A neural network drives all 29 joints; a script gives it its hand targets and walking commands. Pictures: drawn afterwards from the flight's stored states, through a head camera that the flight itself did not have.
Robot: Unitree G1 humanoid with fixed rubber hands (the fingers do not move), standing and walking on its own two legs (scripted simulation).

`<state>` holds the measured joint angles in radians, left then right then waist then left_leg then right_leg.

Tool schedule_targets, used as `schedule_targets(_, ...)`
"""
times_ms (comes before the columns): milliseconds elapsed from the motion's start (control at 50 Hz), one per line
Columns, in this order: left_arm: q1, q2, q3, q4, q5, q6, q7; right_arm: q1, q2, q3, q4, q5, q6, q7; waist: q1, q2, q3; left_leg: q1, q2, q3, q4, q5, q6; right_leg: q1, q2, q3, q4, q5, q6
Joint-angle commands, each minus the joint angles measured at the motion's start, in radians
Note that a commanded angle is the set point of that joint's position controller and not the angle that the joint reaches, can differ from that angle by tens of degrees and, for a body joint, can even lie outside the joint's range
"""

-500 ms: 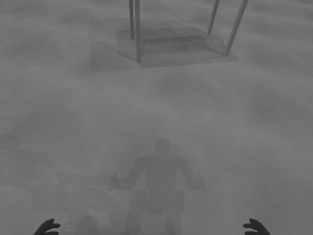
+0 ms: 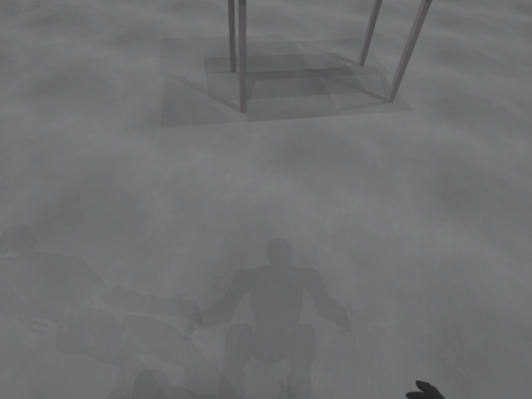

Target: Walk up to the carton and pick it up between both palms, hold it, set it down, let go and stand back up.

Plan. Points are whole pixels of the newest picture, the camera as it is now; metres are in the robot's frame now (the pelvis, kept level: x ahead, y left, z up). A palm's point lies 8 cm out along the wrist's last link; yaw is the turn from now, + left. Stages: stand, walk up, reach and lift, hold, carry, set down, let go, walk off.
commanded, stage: stand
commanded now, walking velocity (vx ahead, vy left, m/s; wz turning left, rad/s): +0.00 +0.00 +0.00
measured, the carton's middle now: out of the picture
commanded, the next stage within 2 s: walk up in 0.46 s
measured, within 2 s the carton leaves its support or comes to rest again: neither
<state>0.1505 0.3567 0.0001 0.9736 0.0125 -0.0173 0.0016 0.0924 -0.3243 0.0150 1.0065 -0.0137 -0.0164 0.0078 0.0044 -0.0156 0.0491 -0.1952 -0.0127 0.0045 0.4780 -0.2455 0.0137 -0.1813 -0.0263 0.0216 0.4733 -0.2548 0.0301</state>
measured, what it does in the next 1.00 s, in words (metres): steps on the spot: left foot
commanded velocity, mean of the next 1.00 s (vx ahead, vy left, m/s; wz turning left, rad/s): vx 0.00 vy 0.00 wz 0.00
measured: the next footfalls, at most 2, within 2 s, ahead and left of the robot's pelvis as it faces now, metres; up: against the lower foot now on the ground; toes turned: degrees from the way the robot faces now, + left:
left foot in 0.88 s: +0.12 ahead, +0.12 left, +0.00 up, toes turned +8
right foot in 1.38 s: +0.48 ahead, -0.09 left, +0.00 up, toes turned -1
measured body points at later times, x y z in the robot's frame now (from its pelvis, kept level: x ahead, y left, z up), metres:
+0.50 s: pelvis +0.00 -0.01 +0.01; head +0.00 +0.00 +0.46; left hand +0.08 +0.29 -0.12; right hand +0.09 -0.31 -0.12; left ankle +0.01 +0.11 -0.74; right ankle +0.00 -0.14 -0.74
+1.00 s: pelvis +0.08 +0.03 -0.01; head +0.08 +0.08 +0.44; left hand +0.14 +0.38 -0.14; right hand +0.18 -0.32 -0.06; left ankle +0.08 +0.11 -0.74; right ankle +0.05 -0.14 -0.68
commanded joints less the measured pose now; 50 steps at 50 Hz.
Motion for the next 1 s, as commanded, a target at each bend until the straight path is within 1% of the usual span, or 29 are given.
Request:
schedule_targets(0,-0.043,0.204,0.046,-0.05,-0.007,-0.03,0.011,-0.066,-0.202,-0.048,-0.051,-0.001,-0.027,-0.009,0.003,0.009,-0.083,0.017,0.127,-0.137,-0.156,0.098,0.029,0.038,-0.079,0.07,-0.101,0.088,-0.072)
schedule_targets(20,-0.012,0.187,0.046,-0.023,0.01,-0.034,0.008,-0.036,-0.226,-0.054,-0.036,0.002,-0.026,-0.012,-0.004,0.047,-0.038,0.045,0.103,-0.113,-0.144,0.107,0.016,0.0,-0.084,0.086,-0.108,0.098,-0.065)
schedule_targets(60,-0.049,0.17,0.034,-0.015,-0.002,-0.025,0.009,-0.059,-0.213,-0.054,-0.023,0.001,-0.026,-0.008,-0.008,-0.007,-0.082,0.033,0.119,-0.145,-0.162,0.089,0.027,0.048,-0.093,0.068,-0.107,0.13,-0.067)
schedule_targets(80,-0.042,0.156,0.032,-0.031,-0.003,-0.031,0.007,-0.088,-0.202,-0.048,-0.038,0.004,-0.03,-0.012,-0.001,0.041,-0.076,0.031,0.125,-0.141,-0.151,0.079,0.027,0.038,-0.083,0.061,-0.123,0.124,-0.06)
schedule_targets(100,-0.043,0.199,0.051,-0.013,0.005,-0.028,0.008,-0.01,-0.189,-0.047,-0.007,0.006,-0.029,-0.01,-0.021,-0.018,-0.105,0.051,0.103,-0.113,-0.145,0.128,0.023,0.064,-0.092,0.077,-0.124,0.157,-0.066)
schedule_targets(160,-0.077,0.204,0.039,-0.008,0.007,-0.024,0.009,-0.059,-0.212,-0.041,-0.012,0.007,-0.027,-0.01,-0.014,-0.024,-0.111,0.069,0.119,-0.123,-0.16,0.149,0.02,0.068,-0.105,0.072,-0.141,0.179,-0.077)
schedule_targets(220,-0.038,0.204,0.038,0.011,0.004,-0.021,0.012,-0.077,-0.237,-0.052,0.008,0.005,-0.02,-0.016,-0.004,0.047,-0.094,0.096,0.12,-0.12,-0.161,0.163,0.016,0.054,-0.099,0.065,-0.137,0.203,-0.053)
schedule_targets(260,-0.063,0.207,0.048,0.006,-0.004,-0.024,0.016,-0.07,-0.225,-0.05,0.008,-0.001,-0.02,-0.012,-0.001,-0.029,-0.05,0.065,0.115,-0.123,-0.151,0.16,0.021,0.031,-0.1,0.076,-0.173,0.138,-0.069)
schedule_targets(280,-0.08,0.221,0.05,0.012,0.004,-0.028,0.007,-0.018,-0.211,-0.042,0.025,0.007,-0.017,-0.014,-0.025,-0.024,-0.068,0.059,0.112,-0.115,-0.158,0.147,0.007,0.041,-0.103,0.084,-0.16,0.077,-0.062)
schedule_targets(420,-0.101,0.186,0.044,0.021,0.012,-0.02,0.004,-0.093,-0.226,-0.048,0.011,-0.01,-0.019,-0.012,-0.003,0.075,-0.06,0.06,0.12,-0.111,-0.182,0.1,0.014,0.04,-0.099,0.064,-0.176,0.085,-0.06)
schedule_targets(480,-0.105,0.193,0.037,0.027,0.001,-0.022,0.007,-0.031,-0.225,-0.049,0.036,0.005,-0.01,-0.01,-0.024,-0.033,-0.12,0.076,0.128,-0.124,-0.162,0.153,0.025,0.068,-0.103,0.063,-0.159,0.153,-0.07)
schedule_targets(500,-0.068,0.226,0.051,0.04,0.003,-0.023,0.009,-0.042,-0.234,-0.043,0.029,0.005,-0.009,-0.011,0.008,0.018,-0.083,0.091,0.116,-0.105,-0.154,0.184,0.012,0.042,-0.091,0.091,-0.175,0.15,-0.056)
schedule_targets(520,-0.09,0.198,0.036,0.045,0.01,-0.02,0.011,-0.052,-0.238,-0.042,0.02,0.002,-0.013,-0.013,-0.019,0.05,-0.058,0.058,0.119,-0.112,-0.18,0.127,0.011,0.067,-0.11,0.072,-0.173,0.167,-0.06)
schedule_targets(600,-0.094,0.172,0.034,0.052,0.007,-0.019,0.007,-0.058,-0.251,-0.048,0.034,-0.012,-0.015,-0.016,0.01,-0.011,-0.06,0.062,0.134,-0.112,-0.192,0.068,0.024,0.052,-0.107,0.093,-0.198,0.103,-0.058)
schedule_targets(620,-0.111,0.211,0.041,0.043,0.002,-0.021,0.007,-0.053,-0.235,-0.049,0.011,0.013,-0.02,-0.013,-0.02,0.001,-0.087,0.072,0.123,-0.131,-0.206,0.087,0.018,0.054,-0.102,0.089,-0.176,0.115,-0.055)
schedule_targets(640,-0.029,0.343,0.124,-0.028,0.028,-0.029,-0.047,0.05,-0.406,-0.129,-0.009,-0.004,-0.043,0.008,0.009,-0.037,-0.203,0.067,0.112,-0.115,-0.105,-0.349,0.069,0.061,-0.081,0.046,-0.101,-0.379,-0.089)
schedule_targets(660,-0.011,0.326,0.13,-0.038,0.039,-0.031,-0.059,0.004,-0.381,-0.12,-0.045,-0.008,-0.054,0.012,0.027,-0.048,-0.126,-0.023,0.159,-0.179,-0.064,-0.429,0.095,-0.001,-0.109,0.12,-0.077,-0.45,-0.121)
schedule_targets(680,-0.011,0.316,0.15,-0.049,0.045,-0.026,-0.068,-0.013,-0.352,-0.132,-0.077,-0.016,-0.062,0.02,0.036,0.013,-0.056,-0.145,0.169,-0.187,-0.037,-0.427,0.116,-0.02,-0.132,0.169,-0.067,-0.479,-0.153)
schedule_targets(700,0.03,0.294,0.148,-0.066,0.04,-0.028,-0.075,-0.078,-0.311,-0.124,-0.108,-0.008,-0.067,0.025,0.073,-0.099,-0.008,-0.261,0.128,-0.1,0.034,-0.293,0.076,0.054,-0.164,0.214,-0.129,-0.512,-0.186)
schedule_targets(740,0.091,0.338,0.165,-0.085,0.034,-0.028,-0.078,-0.09,-0.28,-0.115,-0.128,-0.019,-0.081,0.022,0.086,-0.153,0.053,-0.482,0.023,0.073,0.191,-0.187,0.03,0.186,-0.307,0.394,-0.317,-0.623,-0.258)
schedule_targets(760,0.068,0.335,0.166,-0.106,0.039,-0.027,-0.088,-0.109,-0.32,-0.124,-0.148,-0.023,-0.083,0.034,0.091,-0.144,0.086,-0.471,0.049,0.024,0.249,-0.269,0.02,0.154,-0.311,0.41,-0.366,-0.603,-0.274)
schedule_targets(840,-0.047,0.352,0.163,-0.171,0.034,-0.023,-0.093,0.02,-0.326,-0.141,-0.138,-0.01,-0.087,0.05,0.02,-0.169,0.044,-0.204,0.095,0.036,0.091,-0.212,0.02,0.039,-0.252,0.201,-0.31,-0.379,-0.22)
schedule_targets(860,-0.105,0.355,0.158,-0.192,0.026,-0.015,-0.099,0.16,-0.314,-0.159,-0.095,-0.002,-0.081,0.046,-0.058,-0.124,-0.055,0.075,0.067,0.107,0.034,-0.038,0.022,-0.062,-0.208,0.073,-0.224,-0.424,-0.19)
schedule_targets(880,-0.11,0.288,0.14,-0.19,0.034,-0.007,-0.098,0.266,-0.324,-0.162,-0.04,-0.005,-0.084,0.032,-0.126,-0.025,-0.065,0.355,0.011,0.092,0.016,-0.064,0.033,-0.326,-0.128,-0.01,-0.029,-0.461,-0.162)
schedule_targets(900,-0.17,0.232,0.125,-0.251,0.031,-0.009,-0.094,0.401,-0.424,-0.192,-0.038,-0.022,-0.09,0.017,-0.197,0.215,-0.088,0.535,0.186,-0.225,-0.175,-0.461,0.105,-0.622,-0.021,-0.127,0.362,-0.429,-0.106)
schedule_targets(920,-0.262,0.208,0.109,-0.318,0.031,-0.02,-0.089,0.449,-0.528,-0.201,-0.051,-0.027,-0.105,0.003,-0.225,0.326,-0.02,0.485,0.448,-0.735,-0.361,-0.684,0.212,-0.845,0.058,0.1,0.626,-0.347,-0.096)
schedule_targets(940,-0.213,0.278,0.102,-0.256,0.02,-0.008,-0.083,0.347,-0.511,-0.19,-0.089,-0.007,-0.109,-0.009,-0.143,-0.003,0.077,0.288,0.467,-0.663,-0.374,-0.679,0.157,-0.81,-0.02,0.264,0.698,-0.197,-0.089)
schedule_targets(960,-0.134,0.303,0.114,-0.22,0.014,-0.025,-0.092,0.273,-0.453,-0.171,-0.11,0.01,-0.114,-0.011,-0.081,-0.036,0.037,0.325,0.449,-0.553,-0.327,-0.425,0.168,-0.727,-0.03,0.203,0.704,-0.095,-0.063)
schedule_targets(980,-0.095,0.34,0.123,-0.197,0.016,-0.022,-0.093,0.19,-0.422,-0.148,-0.122,0.013,-0.12,-0.012,-0.016,-0.102,0.022,0.287,0.391,-0.434,-0.351,-0.382,0.102,-0.683,-0.067,0.231,0.662,-0.041,-0.042)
